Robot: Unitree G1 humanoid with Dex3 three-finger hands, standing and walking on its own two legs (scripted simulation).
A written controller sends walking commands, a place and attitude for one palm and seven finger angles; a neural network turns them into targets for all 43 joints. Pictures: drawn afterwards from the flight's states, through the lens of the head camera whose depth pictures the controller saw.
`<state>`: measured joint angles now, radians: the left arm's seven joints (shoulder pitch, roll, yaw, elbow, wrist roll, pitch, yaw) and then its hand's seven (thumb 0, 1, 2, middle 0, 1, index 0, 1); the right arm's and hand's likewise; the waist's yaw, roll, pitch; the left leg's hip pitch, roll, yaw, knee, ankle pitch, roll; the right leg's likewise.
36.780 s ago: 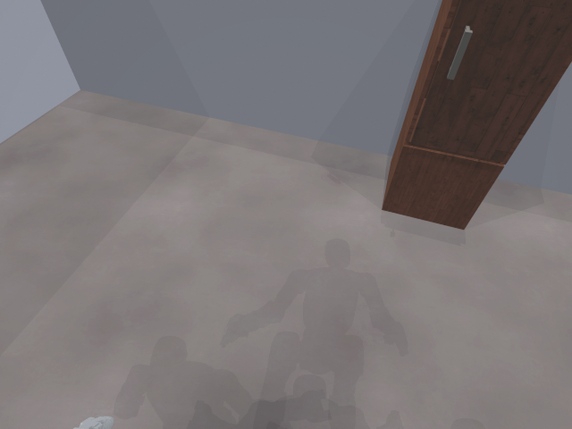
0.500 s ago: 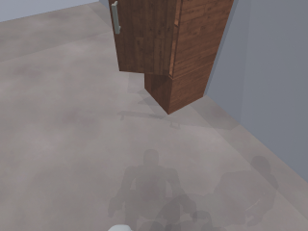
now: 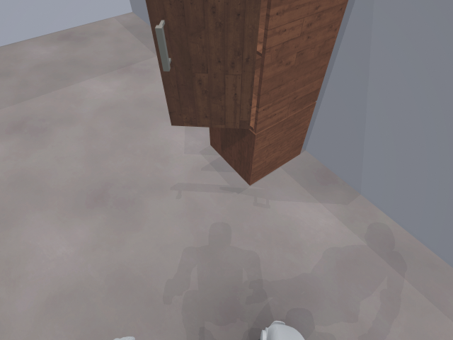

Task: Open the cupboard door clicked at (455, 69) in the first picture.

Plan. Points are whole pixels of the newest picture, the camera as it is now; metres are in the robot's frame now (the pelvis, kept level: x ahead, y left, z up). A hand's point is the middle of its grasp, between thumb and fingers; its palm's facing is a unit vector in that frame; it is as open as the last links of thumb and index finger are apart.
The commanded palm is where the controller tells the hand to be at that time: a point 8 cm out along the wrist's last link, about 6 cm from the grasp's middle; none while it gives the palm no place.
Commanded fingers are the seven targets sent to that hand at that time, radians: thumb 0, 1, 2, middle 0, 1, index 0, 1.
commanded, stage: take the last steps up to it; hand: left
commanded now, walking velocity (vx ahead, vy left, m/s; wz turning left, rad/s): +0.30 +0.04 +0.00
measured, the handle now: (164, 46) +0.95 +0.24 +0.03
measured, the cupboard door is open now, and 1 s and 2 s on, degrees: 50 50 50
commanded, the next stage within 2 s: come to a stop and stand still in 0.82 s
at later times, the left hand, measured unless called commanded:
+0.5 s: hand out of the picture +0.14 +0.18 -0.18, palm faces +0.14 -0.98 -0.14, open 7.3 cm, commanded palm none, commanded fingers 0.00 0.90 0.90 -0.20 -0.30 -0.20 -0.30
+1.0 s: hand (147, 212) +0.44 +0.23 -0.16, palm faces -0.02 -0.98 -0.20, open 7.3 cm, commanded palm none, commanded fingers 0.00 0.90 0.90 -0.20 -0.30 -0.20 -0.30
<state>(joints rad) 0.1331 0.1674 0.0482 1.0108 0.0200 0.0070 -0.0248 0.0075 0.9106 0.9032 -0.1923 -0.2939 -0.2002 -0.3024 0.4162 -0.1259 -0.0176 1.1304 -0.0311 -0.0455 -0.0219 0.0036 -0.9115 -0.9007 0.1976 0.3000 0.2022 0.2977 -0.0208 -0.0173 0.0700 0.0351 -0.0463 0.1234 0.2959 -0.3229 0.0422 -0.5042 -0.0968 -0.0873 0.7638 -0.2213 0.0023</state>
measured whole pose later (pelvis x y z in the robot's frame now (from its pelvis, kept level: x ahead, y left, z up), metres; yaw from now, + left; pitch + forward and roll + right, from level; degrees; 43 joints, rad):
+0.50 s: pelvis +0.18 +0.02 +0.00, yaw +3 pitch -1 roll -1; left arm 0.34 0.16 0.05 1.13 0.02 -0.05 0.00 -0.01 0.92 0.90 -0.20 -0.29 -0.20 -0.30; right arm 0.14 -0.18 -0.06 1.04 -0.03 -0.02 0.02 0.01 -0.92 -0.90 0.19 0.30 0.20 0.30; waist 0.04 -0.03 0.05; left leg -0.42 0.06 0.10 0.59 -0.22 -0.02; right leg -0.04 -0.05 -0.16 0.41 -0.34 0.02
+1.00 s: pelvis +0.34 +0.05 +0.00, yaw -1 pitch +0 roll +1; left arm 0.13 0.18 0.04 1.03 0.02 -0.01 0.00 0.01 0.92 0.90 -0.19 -0.29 -0.20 -0.30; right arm 0.40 -0.12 -0.01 1.15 -0.03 -0.03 -0.03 0.00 -0.91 -0.90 0.20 0.30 0.20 0.30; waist -0.04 -0.01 0.06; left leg -0.09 -0.02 0.18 0.42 -0.32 0.05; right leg -0.35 -0.07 -0.09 0.60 -0.20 -0.01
